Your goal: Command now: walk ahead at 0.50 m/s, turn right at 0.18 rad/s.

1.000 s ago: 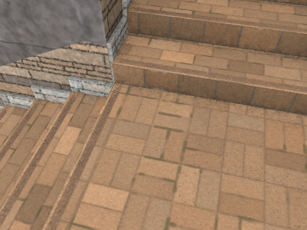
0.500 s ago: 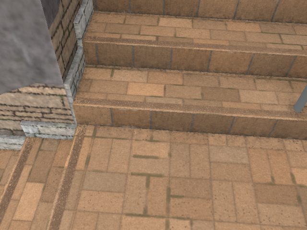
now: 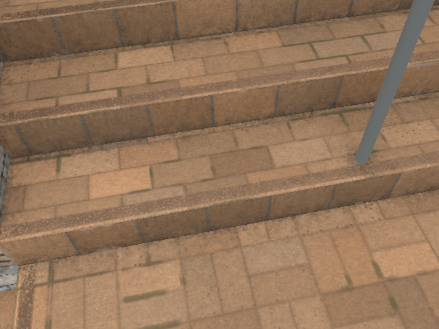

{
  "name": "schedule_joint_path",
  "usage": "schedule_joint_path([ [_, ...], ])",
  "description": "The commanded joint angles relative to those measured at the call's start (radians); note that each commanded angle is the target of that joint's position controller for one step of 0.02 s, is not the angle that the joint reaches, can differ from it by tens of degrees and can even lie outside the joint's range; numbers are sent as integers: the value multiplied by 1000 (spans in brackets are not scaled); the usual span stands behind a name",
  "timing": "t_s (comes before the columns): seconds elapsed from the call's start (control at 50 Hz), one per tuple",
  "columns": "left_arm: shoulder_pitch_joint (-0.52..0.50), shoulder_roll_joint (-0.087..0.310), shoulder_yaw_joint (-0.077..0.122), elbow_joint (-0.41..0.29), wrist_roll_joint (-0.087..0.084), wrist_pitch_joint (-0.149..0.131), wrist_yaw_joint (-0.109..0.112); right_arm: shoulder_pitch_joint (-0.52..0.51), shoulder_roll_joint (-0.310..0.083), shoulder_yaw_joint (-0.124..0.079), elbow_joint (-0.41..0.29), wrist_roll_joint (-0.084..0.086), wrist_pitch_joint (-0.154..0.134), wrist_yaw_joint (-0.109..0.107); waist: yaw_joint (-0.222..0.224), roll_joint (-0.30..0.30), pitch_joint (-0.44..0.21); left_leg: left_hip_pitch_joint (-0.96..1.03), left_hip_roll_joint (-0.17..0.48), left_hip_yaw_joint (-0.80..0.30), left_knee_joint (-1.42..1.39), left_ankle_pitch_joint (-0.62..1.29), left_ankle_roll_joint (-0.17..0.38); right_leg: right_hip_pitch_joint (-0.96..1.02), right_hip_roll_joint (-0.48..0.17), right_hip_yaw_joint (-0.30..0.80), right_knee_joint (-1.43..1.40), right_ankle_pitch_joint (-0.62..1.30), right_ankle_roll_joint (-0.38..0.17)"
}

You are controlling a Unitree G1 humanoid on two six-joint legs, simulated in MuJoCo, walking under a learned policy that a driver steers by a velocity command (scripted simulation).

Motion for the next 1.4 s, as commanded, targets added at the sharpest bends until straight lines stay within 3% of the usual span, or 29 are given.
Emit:
schedule_joint_path([
  [0.02, 81, 98, 12, -10, 44, -26, 14, 95, -25, 5, -28, -103, 48, 24, -35, -4, -97, -91, 43, 14, -71, 78, -9, 166, -265, 239, -273, 433, -149],
  [0.14, 132, 107, 9, 34, 32, -40, 12, -53, -45, 5, -71, -50, 85, 50, 9, -87, -1, -174, 29, 8, -323, 308, -10, 197, -235, 70, -369, 345, -97],
  [0.28, 194, 117, 8, 96, 33, -46, 45, -208, -36, 12, -138, -64, 73, 67, 57, -70, 67, -232, -19, 43, -599, 322, 47, 436, -321, 2, -369, 344, -70],
  [0.34, 174, 143, 9, 110, 43, -38, 51, -154, -39, 6, -137, -55, 69, 65, 25, -106, 27, -102, -95, 118, -655, 211, 104, 478, -311, -64, -204, 739, -37],
  [0.38, 162, 165, 9, 113, 38, -26, 53, 53, -67, -13, -83, -66, 59, 50, -62, -96, -105, 143, -183, 154, -715, 181, 156, 446, -281, -117, 128, 951, -11],
  [0.4, 154, 155, -1, 94, 37, -27, 56, 228, -129, -38, -40, -81, 52, 41, -135, -36, -206, 406, -88, 9, -739, 175, 212, 254, -255, -131, 394, 706, 14],
  [0.42, 196, 73, -21, 29, 13, -37, 38, 292, -277, -83, -44, -85, 55, 28, -106, 225, -308, 718, 217, -535, -806, 154, 376, -182, -57, -145, 816, 35, 80],
  [0.44, 137, 117, -13, 43, 40, -51, 36, 256, -244, -74, -40, -51, 62, 31, -102, 135, -337, 743, 252, -744, -928, 219, 386, -315, -23, 75, 907, -304, 68],
  [0.48, 50, 113, -21, 15, 32, -64, 22, 153, -167, -58, -49, -29, 72, 27, -56, -19, -117, 510, 182, -463, -941, 316, 315, -338, -133, 99, 786, -142, 68],
  [0.52, 62, 89, -31, 17, 57, -29, 28, 82, -97, -34, -63, -19, 64, 23, 10, -17, -61, 346, 95, -315, -970, 515, 262, -234, -170, 86, 682, -121, 86],
  [0.58, 88, 71, -37, 20, 66, 6, 21, 87, -131, -38, -51, -19, 45, 17, 34, 15, -71, 281, 41, -222, -1002, 621, 250, -188, -170, 52, 589, -74, 121],
  [0.66, -94, 70, -46, -22, 61, -7, 9, 147, -127, -35, -12, -20, 37, 5, -35, 39, -15, 341, 11, -187, -1078, 498, 205, -271, -179, 24, 351, 97, 146],
  [0.8, -224, 65, -49, -50, 59, -14, 20, 196, -103, -33, 6, -54, 28, -11, -74, 69, -26, 500, 92, -217, -987, 637, 179, -306, -151, 30, 224, 123, 88],
  [0.84, -213, 63, -53, -58, 54, -21, 19, 169, -110, -29, 9, -54, 28, -19, -42, 61, -4, 549, 112, -226, -935, 769, 180, -310, -139, 28, 172, 42, 62],
  [0.88, -56, 58, -49, 0, 53, -24, 26, 128, -106, -24, -3, -52, 27, -13, 28, 60, -106, 492, 53, -165, -748, 1152, 152, -20, -39, -26, 95, 6, 24],
  [0.9, 108, 64, -39, 47, 50, -36, 38, 93, -132, -30, -1, -33, 28, -6, 126, 25, -154, 422, 11, -137, -545, 1234, 137, 171, -23, -50, -17, 111, 13],
  [0.92, 275, 125, -18, 101, 60, -48, 51, 52, -113, -24, -21, -21, 14, 3, 195, -18, -216, 213, -51, -133, -316, 926, 102, 428, -123, 50, -68, 209, -4],
  [0.94, 316, 230, 1, 114, 77, -51, 53, 74, 36, 11, -41, -21, 3, 4, 141, -269, -199, -53, -225, -45, 68, -63, 60, 550, -433, 387, -75, 682, -62],
  [0.96, 301, 289, 30, 130, 48, -35, 45, 255, 9, 4, -7, -15, 25, -12, 47, -249, -299, -153, -246, -124, 267, -116, 69, 547, -503, 643, -163, 514, -184],
  [0.98, 166, 185, 14, 95, 29, -20, 42, 235, -29, 1, 16, -47, 41, -20, 10, -90, -185, -210, -165, -97, 333, -46, 68, 423, -462, 575, -207, 104, -192],
  [1.02, 86, 31, -32, 102, 43, -16, 29, 88, -19, 6, -41, -64, 51, 3, 2, -36, -6, -317, -118, -36, 431, 12, 58, 228, -348, 427, -278, -194, -151],
  [1.08, 180, 33, -40, 182, 35, -33, 32, 15, 67, 33, -106, -75, 85, 27, -14, -76, 20, -472, -100, 4, 622, 26, 66, 131, -296, 311, -272, -120, -129],
  [1.14, 277, 57, -41, 241, 41, -58, 22, -132, 143, 70, -204, -61, 106, -4, 10, -124, 5, -705, -114, 55, 867, -42, 79, 148, -313, 298, -295, -85, -132],
  [1.24, 325, 30, -70, 286, 22, -46, 39, -356, 147, 114, -380, -68, 98, -30, 7, -46, 54, -911, -41, 86, 711, -103, 72, 192, -270, 234, -375, -134, -82],
  [1.32, 340, 56, -68, 311, -10, -25, 95, -364, 159, 146, -424, -58, 112, -6, 16, -55, -27, -442, -36, 185, 134, -80, 67, 179, -249, 134, -543, 484, -126],
  [1.34, 307, 57, -77, 269, -14, -28, 92, -322, 150, 142, -388, -41, 108, -5, -7, -26, -102, -189, -112, 256, -4, -88, 74, 152, -247, 72, -470, 1008, -117],
  [1.36, 332, 116, -64, 256, -7, -30, 88, -187, 130, 126, -324, -39, 118, -15, -52, -121, -254, -37, -208, 301, 63, -90, 81, 238, -256, 25, -280, 1652, -111],
  [1.38, 296, 189, -38, 240, 3, -34, 76, 21, 100, 106, -279, -36, 115, -17, -140, -259, -361, 33, -204, 228, -55, -99, 113, 380, -319, 42, -74, 1826, -125],
  [1.4, 268, 209, -19, 242, -27, -42, 59, 138, 58, 85, -230, -55, 106, -17, -208, -276, -418, 139, -192, 152, -174, -117, 161, 410, -334, 23, 133, 1761, -112],
])
Velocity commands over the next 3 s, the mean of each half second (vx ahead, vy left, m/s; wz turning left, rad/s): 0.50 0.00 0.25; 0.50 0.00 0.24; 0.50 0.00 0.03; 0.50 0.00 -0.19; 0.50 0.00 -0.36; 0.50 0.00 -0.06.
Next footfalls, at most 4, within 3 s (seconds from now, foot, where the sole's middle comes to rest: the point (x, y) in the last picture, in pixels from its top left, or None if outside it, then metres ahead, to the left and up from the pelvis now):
0.38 left None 0.37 0.14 -0.77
0.92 right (219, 260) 0.67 0.05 -0.77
1.40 left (145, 183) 0.87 0.28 -0.62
1.96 right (169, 72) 1.24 0.21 -0.46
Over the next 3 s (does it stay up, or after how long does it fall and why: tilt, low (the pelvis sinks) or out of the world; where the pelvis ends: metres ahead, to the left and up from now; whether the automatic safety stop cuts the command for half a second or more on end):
stays up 1.65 0.38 0.47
